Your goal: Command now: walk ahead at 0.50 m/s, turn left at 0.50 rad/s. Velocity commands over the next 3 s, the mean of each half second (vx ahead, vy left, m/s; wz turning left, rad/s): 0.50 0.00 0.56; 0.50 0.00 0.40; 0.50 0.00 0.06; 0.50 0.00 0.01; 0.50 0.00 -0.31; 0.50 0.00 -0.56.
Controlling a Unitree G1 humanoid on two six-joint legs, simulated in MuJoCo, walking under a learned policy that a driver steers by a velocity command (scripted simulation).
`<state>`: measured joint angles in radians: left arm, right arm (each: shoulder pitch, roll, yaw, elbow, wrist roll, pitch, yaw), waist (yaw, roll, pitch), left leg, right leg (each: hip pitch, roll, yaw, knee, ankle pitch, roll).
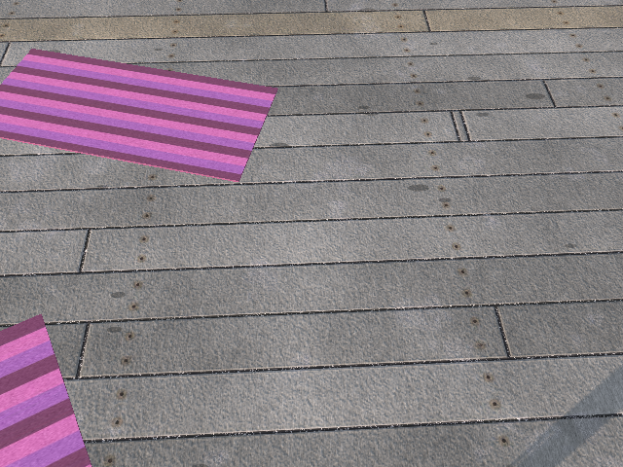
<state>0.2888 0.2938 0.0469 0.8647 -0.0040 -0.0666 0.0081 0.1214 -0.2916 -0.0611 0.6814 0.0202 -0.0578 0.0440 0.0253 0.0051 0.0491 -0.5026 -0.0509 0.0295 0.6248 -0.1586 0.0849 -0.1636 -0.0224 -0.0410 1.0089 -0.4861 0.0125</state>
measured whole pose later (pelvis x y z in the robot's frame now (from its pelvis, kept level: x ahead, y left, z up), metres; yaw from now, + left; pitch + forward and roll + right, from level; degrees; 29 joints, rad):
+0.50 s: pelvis +0.29 -0.03 +0.01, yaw +17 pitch +2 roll -1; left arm 0.10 0.27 0.05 0.70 0.00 -0.12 -0.01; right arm 0.37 -0.30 -0.07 0.73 0.03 -0.02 -0.02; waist -0.04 0.03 0.00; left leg -0.29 -0.08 -0.16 1.06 -0.48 0.03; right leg -0.41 0.04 0.00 0.53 -0.16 -0.02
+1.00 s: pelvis +0.52 +0.11 +0.01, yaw +29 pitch +2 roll -1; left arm 0.35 0.30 0.05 0.90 -0.03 -0.07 -0.01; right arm 0.08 -0.27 -0.04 0.61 0.01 -0.05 0.03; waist 0.06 0.00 0.05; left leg -0.46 -0.02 0.03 0.59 -0.17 0.06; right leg -0.18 -0.06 -0.03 0.98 -0.51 0.01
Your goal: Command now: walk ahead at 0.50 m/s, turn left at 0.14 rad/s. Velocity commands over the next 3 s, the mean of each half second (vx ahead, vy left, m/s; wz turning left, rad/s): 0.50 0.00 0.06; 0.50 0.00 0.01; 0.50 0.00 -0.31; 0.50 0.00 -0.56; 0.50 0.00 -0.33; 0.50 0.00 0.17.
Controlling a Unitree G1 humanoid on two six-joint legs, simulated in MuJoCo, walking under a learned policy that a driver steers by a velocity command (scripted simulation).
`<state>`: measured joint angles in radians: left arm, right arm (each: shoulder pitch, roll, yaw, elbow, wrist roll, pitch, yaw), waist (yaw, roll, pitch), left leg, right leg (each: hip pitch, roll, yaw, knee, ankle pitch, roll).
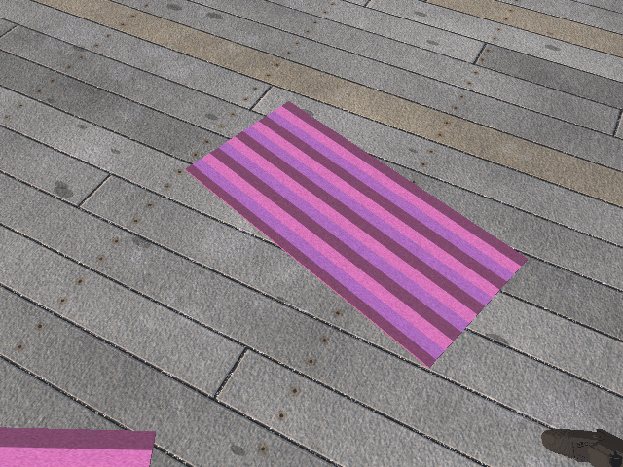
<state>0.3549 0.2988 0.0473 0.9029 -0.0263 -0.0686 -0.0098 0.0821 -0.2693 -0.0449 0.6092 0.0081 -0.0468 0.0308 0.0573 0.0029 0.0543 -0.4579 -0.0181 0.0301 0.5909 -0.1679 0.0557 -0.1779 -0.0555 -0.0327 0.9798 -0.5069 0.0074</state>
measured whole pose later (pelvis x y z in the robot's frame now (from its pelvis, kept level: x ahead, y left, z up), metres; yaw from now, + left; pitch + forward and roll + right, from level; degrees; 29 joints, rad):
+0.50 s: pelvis +0.28 -0.05 +0.00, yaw +0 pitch +2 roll +1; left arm 0.05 0.27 0.03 0.76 0.00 -0.09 -0.04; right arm 0.38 -0.30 -0.06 0.86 0.01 -0.05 -0.01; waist -0.05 0.00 0.03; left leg -0.09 0.00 -0.02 0.72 -0.47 0.01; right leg -0.49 -0.01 -0.04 0.57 -0.13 -0.05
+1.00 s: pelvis +0.56 -0.02 +0.00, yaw +0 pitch +2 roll -1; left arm 0.38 0.30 0.06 0.94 -0.02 -0.04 0.00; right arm 0.04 -0.26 -0.04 0.73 0.01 -0.09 0.04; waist 0.07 0.01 0.02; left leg -0.48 0.02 0.02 0.49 -0.04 0.05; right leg 0.05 0.00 -0.03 0.37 -0.44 0.00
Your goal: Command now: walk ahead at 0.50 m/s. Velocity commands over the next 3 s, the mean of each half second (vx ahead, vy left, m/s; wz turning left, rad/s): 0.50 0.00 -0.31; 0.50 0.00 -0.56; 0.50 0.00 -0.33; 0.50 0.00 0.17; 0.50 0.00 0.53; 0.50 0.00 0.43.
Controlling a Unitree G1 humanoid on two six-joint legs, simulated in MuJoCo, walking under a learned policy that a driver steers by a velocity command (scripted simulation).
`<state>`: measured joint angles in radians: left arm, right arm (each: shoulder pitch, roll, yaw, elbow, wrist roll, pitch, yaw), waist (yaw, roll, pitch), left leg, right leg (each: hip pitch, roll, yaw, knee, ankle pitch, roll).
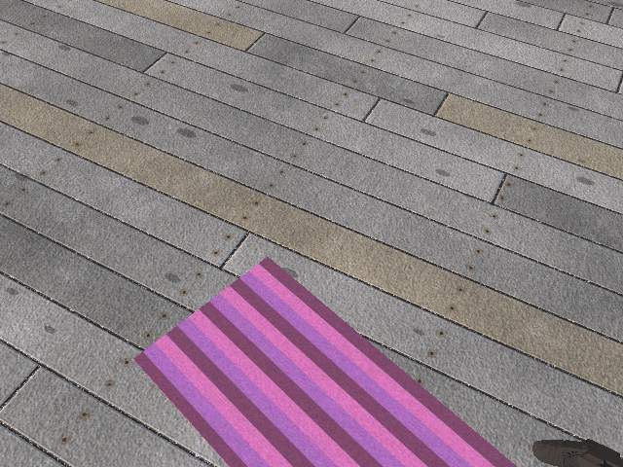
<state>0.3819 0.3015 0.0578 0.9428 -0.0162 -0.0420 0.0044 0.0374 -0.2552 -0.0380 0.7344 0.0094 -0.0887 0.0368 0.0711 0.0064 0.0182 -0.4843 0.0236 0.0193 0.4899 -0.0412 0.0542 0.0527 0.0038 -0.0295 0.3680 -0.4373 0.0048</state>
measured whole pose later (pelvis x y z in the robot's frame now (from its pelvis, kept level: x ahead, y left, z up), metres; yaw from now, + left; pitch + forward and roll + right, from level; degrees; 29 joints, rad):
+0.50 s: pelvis +0.27 -0.01 +0.00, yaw -12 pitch +2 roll +2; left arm 0.08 0.25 0.05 0.75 -0.02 -0.04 -0.06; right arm 0.30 -0.28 -0.07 0.92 0.01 -0.06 -0.02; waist -0.06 -0.02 0.03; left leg 0.12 -0.01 0.24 0.25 -0.40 -0.02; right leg -0.58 -0.05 -0.05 0.61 -0.06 -0.07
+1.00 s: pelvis +0.56 -0.09 +0.01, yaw -29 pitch +2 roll -1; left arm 0.39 0.29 0.09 0.76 -0.02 -0.03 0.02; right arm 0.00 -0.28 -0.04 0.73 0.00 -0.12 0.02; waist 0.09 0.04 0.01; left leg -0.48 0.00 -0.08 0.45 -0.01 -0.02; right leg -0.06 0.11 0.22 0.45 -0.41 -0.05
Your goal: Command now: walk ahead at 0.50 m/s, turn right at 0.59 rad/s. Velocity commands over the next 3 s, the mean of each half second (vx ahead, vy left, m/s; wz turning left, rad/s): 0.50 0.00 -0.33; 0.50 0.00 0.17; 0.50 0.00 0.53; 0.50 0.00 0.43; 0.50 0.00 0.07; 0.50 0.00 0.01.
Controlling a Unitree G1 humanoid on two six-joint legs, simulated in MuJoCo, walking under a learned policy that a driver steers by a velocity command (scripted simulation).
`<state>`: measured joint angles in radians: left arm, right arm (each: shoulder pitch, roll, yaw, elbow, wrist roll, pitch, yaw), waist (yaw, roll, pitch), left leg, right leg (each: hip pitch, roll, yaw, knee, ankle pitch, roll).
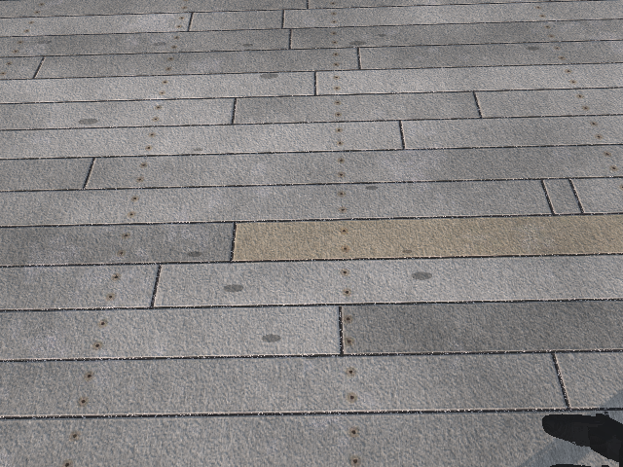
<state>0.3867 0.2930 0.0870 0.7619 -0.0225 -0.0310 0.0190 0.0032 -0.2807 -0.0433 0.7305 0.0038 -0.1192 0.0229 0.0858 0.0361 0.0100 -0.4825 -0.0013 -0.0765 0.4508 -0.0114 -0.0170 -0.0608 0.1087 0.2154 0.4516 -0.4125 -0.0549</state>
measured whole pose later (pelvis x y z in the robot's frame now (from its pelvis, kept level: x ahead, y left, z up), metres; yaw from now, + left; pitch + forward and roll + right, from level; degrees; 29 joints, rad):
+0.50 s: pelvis +0.26 -0.03 +0.00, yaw -9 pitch +2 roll +2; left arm 0.04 0.26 0.03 0.62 -0.01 -0.06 -0.03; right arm 0.40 -0.30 -0.06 0.93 0.03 -0.06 0.01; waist -0.11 -0.02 0.02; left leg 0.04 0.02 0.08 0.32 -0.39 -0.04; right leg -0.48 -0.04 -0.01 0.50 -0.09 -0.06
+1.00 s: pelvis +0.53 -0.06 +0.00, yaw +0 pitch +2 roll -2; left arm 0.34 0.28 0.07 0.85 -0.01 -0.07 0.01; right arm 0.08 -0.26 -0.03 0.77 0.02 -0.05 0.06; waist 0.07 0.04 0.02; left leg -0.61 0.05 0.01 0.60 -0.02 0.05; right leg 0.11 0.03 -0.18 0.21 -0.36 0.01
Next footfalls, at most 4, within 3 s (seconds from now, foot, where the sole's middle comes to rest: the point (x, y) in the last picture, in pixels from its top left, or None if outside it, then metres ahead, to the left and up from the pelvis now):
0.02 left None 0.18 0.13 -0.77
0.50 right None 0.40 -0.17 -0.77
1.06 left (345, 355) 0.73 0.04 -0.77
1.52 right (412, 258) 1.02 -0.12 -0.77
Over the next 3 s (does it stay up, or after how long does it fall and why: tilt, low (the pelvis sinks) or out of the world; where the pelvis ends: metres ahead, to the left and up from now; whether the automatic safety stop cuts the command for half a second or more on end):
stays up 1.54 0.32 0.01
